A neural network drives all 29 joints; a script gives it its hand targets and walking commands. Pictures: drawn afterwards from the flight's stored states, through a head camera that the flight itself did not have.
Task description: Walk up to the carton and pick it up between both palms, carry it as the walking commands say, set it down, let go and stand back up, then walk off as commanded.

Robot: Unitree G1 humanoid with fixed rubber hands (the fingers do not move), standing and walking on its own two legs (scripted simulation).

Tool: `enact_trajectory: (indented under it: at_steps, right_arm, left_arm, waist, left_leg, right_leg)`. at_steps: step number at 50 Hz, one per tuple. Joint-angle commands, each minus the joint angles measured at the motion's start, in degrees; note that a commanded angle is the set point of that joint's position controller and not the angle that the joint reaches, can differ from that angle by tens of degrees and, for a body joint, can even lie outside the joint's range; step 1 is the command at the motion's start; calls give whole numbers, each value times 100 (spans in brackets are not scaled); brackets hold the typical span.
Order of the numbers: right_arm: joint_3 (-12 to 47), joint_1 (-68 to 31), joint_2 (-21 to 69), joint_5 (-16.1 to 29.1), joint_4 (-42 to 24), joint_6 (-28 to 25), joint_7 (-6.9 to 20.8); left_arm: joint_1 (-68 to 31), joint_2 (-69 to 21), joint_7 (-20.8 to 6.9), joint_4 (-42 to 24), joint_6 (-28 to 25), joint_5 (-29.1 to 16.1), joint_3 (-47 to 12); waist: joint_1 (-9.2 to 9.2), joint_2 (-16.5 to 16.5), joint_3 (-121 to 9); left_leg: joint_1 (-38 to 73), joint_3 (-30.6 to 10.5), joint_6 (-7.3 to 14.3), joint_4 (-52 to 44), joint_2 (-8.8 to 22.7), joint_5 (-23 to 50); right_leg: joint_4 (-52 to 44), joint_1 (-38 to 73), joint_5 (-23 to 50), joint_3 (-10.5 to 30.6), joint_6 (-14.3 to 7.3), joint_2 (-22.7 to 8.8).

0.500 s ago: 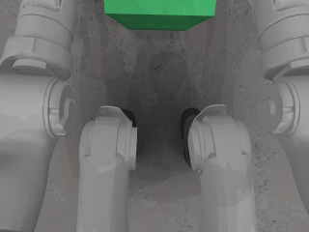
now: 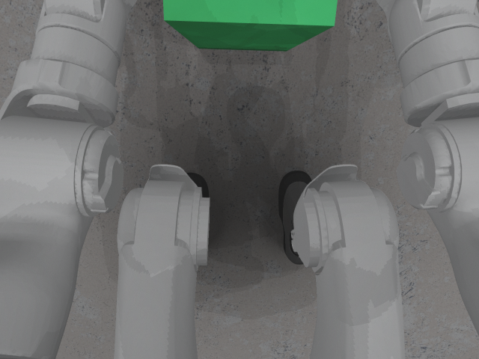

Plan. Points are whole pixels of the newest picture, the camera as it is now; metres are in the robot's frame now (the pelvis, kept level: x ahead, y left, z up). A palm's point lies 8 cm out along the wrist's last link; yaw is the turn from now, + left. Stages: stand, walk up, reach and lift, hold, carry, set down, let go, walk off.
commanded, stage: reach and lift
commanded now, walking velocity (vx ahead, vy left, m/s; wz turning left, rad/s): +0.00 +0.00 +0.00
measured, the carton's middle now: out of the picture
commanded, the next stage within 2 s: none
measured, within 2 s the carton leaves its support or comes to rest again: leaves its support in 1.18 s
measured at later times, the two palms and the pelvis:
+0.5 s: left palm out of the picture +0.57 +0.13 -0.17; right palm out of the picture +0.57 -0.13 -0.17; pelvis +0.00 +0.00 +0.00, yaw +0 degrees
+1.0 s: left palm out of the picture +0.57 +0.13 -0.18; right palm out of the picture +0.57 -0.13 -0.18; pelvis +0.01 +0.00 -0.01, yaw +0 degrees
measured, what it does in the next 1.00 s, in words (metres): stands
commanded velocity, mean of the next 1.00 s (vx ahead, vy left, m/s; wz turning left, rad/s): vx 0.00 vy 0.00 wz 0.00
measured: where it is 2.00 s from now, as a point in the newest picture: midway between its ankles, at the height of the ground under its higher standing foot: (243, 232)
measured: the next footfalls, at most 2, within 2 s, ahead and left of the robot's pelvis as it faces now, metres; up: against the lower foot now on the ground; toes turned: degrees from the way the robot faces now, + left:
none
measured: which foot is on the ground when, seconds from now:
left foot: down 0.00-1.00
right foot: down 0.00-1.00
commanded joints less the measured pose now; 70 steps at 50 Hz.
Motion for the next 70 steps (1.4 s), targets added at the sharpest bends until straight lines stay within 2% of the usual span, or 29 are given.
enact_trajectory:
  at_steps: [1, 4, 5, 13, 16, 21, 22, 24, 25, 29, 32, 33, 34, 35, 38, 42, 46, 47, 52, 53, 54, 56, 57, 63, 65, 66, 67, 68, 70]
  right_arm:
    - [-191, -2085, -900, -325, -664, -217, -66]
    - [-189, -2142, -522, -388, -885, -208, -11]
    - [-123, -2266, -248, -266, -904, -222, 41]
    - [-368, -2055, 331, -738, -790, -215, 71]
    - [-125, -2512, 1515, -698, -1142, -201, 316]
    - [538, -3012, 4476, -684, -1183, 27, 1154]
    - [653, -3187, 4889, -725, -1286, 126, 1262]
    - [469, -2974, 5294, -727, -1143, 283, 1514]
    - [513, -3027, 5425, -909, -1018, 370, 1557]
    - [573, -2523, 6021, -784, -957, 488, 1768]
    - [831, -2566, 5856, -715, -1282, 506, 1745]
    - [842, -2578, 6023, -720, -1029, 562, 1796]
    - [762, -2412, 6109, -802, -1003, 618, 1794]
    - [805, -2368, 6152, -571, -1074, 588, 1819]
    - [934, -2616, 6028, -684, -1050, 616, 1835]
    - [1110, -2587, 6095, -472, -1382, 557, 1739]
    - [1303, -2841, 6372, -383, -1476, 588, 1708]
    - [1464, -2764, 6513, -278, -1698, 593, 1707]
    - [1469, -3117, 6334, -245, -1670, 654, 1589]
    - [1567, -3027, 6215, -285, -1876, 668, 1563]
    - [1764, -3584, 6294, -13, -2682, 569, 1555]
    - [1931, -3745, 6501, 28, -2752, 630, 1474]
    - [1867, -3381, 6765, 125, -2467, 742, 1480]
    - [1540, -3619, 6652, -375, -2256, 846, 1303]
    - [1675, -4060, 6549, -123, -3035, 701, 1250]
    - [1750, -4343, 6717, -98, -3525, 809, 1243]
    - [1685, -4361, 6610, -166, -2962, 816, 1191]
    - [1331, -3787, 6598, -555, -2102, 949, 1274]
    - [1570, -4539, 6846, -235, -3172, 904, 1318]
  left_arm:
    - [-1913, 462, 8, -743, -128, 73, 99]
    - [-2259, 241, -38, -972, -144, 103, 29]
    - [-2208, 101, -21, -979, -160, 169, 29]
    - [-1993, -582, -123, -679, -121, 585, 75]
    - [-2611, -1697, -366, -1473, -170, 457, -249]
    - [-2648, -4765, -1216, -957, 150, 749, -689]
    - [-2928, -4896, -1282, -1152, 88, 550, -652]
    - [-2991, -5405, -1464, -1189, 232, 596, -673]
    - [-2869, -5440, -1524, -916, 309, 773, -458]
    - [-2554, -5880, -1679, -1063, 452, 892, -595]
    - [-2931, -5808, -1693, -1366, 400, 591, -744]
    - [-2472, -5742, -1694, -1157, 438, 876, -558]
    - [-2853, -5819, -1738, -1418, 430, 675, -744]
    - [-2648, -5804, -1683, -1428, 445, 731, -739]
    - [-2710, -5964, -1704, -1409, 497, 650, -802]
    - [-2729, -6110, -1717, -1548, 563, 568, -1047]
    - [-2403, -6237, -1669, -1662, 583, 745, -949]
    - [-2583, -6259, -1625, -1745, 533, 571, -1020]
    - [-2843, -6472, -1555, -1856, 670, 545, -1289]
    - [-3023, -6631, -1598, -2259, 679, 311, -1497]
    - [-3204, -6561, -1516, -2656, 692, 393, -1596]
    - [-3550, -6545, -1419, -3005, 648, 88, -1780]
    - [-3628, -6329, -1362, -3274, 648, 146, -1808]
    - [-4200, -6656, -1349, -3022, 745, 61, -1645]
    - [-3921, -6790, -1331, -2867, 782, 52, -1669]
    - [-4391, -6713, -1269, -3319, 826, -78, -1551]
    - [-3754, -6635, -1294, -2600, 898, 318, -1262]
    - [-3692, -6766, -1353, -2177, 953, 430, -1057]
    - [-4153, -6717, -1352, -3110, 929, 398, -1118]
  waist:
    - [-158, 22, -7842]
    - [-215, 69, -8030]
    - [26, 267, -8106]
    - [-244, 115, -7796]
    - [-156, 420, -7919]
    - [-42, 300, -7354]
    - [-232, -139, -7421]
    - [-319, 312, -7073]
    - [-322, -57, -6802]
    - [-58, 332, -6562]
    - [-313, -138, -6829]
    - [105, 122, -6417]
    - [-233, -122, -6232]
    - [118, 355, -6649]
    - [-87, -116, -6470]
    - [-109, 253, -6844]
    - [269, 170, -7163]
    - [206, -133, -7361]
    - [23, 400, -7899]
    - [-304, 17, -8412]
    - [100, 389, -9499]
    - [-59, 114, -10153]
    - [156, 376, -10684]
    - [-264, 10, -10296]
    - [-27, 294, -10952]
    - [-159, -175, -11868]
    - [196, 73, -10934]
    - [27, -180, -9938]
    - [241, 31, -11117]
  left_leg:
    - [3553, 390, 41, -830, -18, 2575]
    - [3756, 310, 77, -952, -98, 2698]
    - [3848, 353, 69, -1017, -100, 2746]
    - [4056, 334, 50, -976, -214, 2860]
    - [3847, 425, -6, -922, -257, 2930]
    - [3239, 393, 41, -791, -407, 2526]
    - [3317, 336, 110, -799, -407, 2397]
    - [3595, 351, 106, -909, -448, 2397]
    - [3409, 384, 154, -874, -502, 1961]
    - [3165, 525, 157, -755, -515, 2311]
    - [3187, 433, 156, -605, -460, 2517]
    - [2945, 594, 180, -666, -438, 2501]
    - [2765, 510, 193, -648, -461, 2252]
    - [3070, 612, 150, -765, -456, 2273]
    - [2763, 510, 229, -751, -448, 2095]
    - [3015, 499, 212, -668, -384, 2472]
    - [3127, 531, 256, -777, -497, 2591]
    - [3144, 517, 271, -760, -434, 2608]
    - [3974, 527, 209, -803, -380, 2919]
    - [3989, 468, 190, -751, -401, 3005]
    - [4637, 544, 144, -943, -491, 3557]
    - [4752, 467, 178, -870, -422, 3487]
    - [5116, 646, 94, -884, -430, 3970]
    - [4350, 597, 94, -1080, -466, 3072]
    - [4581, 620, 95, -1120, -443, 3369]
    - [5255, 546, 153, -1139, -504, 3567]
    - [4793, 634, 174, -1249, -484, 3116]
    - [4265, 641, 88, -1361, -496, 2595]
    - [4670, 586, 235, -1432, -534, 2698]
  right_leg:
    - [-1022, 3407, 2357, -309, 285, -14]
    - [-1004, 3550, 2549, -315, 223, 65]
    - [-967, 3526, 2549, -336, 206, 82]
    - [-1077, 3531, 2565, -432, 324, 188]
    - [-1014, 3598, 2741, -305, 209, 299]
    - [-805, 3732, 2725, -295, 133, 362]
    - [-766, 3854, 2510, -365, 155, 314]
    - [-690, 3234, 2244, -517, 112, 347]
    - [-826, 3117, 1732, -565, 164, 356]
    - [-778, 2840, 2143, -434, 61, 408]
    - [-653, 3157, 2409, -467, 80, 317]
    - [-759, 3054, 2354, -321, 94, 316]
    - [-705, 2863, 2248, -374, 58, 340]
    - [-721, 3049, 2269, -349, 61, 351]
    - [-651, 3077, 2149, -383, 16, 303]
    - [-624, 3254, 2584, -359, 27, 344]
    - [-625, 3532, 2601, -356, 61, 348]
    - [-634, 3743, 2826, -292, 73, 364]
    - [-726, 3451, 2660, -425, 46, 369]
    - [-696, 3869, 2888, -497, 23, 362]
    - [-711, 4379, 3415, -598, 42, 447]
    - [-642, 4613, 3375, -541, 66, 445]
    - [-699, 4935, 3903, -479, 99, 424]
    - [-1008, 4786, 3170, -530, 2, 438]
    - [-989, 5035, 3648, -482, 3, 506]
    - [-1092, 5499, 3681, -559, 68, 511]
    - [-1246, 4920, 3104, -529, 121, 477]
    - [-1384, 4531, 2525, -582, 55, 473]
    - [-1271, 4925, 2757, -539, 47, 542]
